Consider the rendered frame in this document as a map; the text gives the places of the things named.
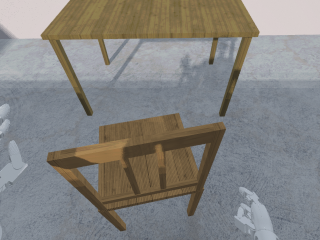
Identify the table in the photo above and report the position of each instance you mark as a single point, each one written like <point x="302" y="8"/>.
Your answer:
<point x="151" y="19"/>

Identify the left robot hand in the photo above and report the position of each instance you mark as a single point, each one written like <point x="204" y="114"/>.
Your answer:
<point x="14" y="170"/>

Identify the robot right forearm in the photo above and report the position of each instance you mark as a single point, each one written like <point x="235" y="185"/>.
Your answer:
<point x="265" y="235"/>

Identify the right robot hand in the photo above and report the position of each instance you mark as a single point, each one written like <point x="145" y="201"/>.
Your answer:
<point x="257" y="217"/>

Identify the chair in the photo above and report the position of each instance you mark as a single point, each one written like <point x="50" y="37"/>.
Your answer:
<point x="142" y="161"/>

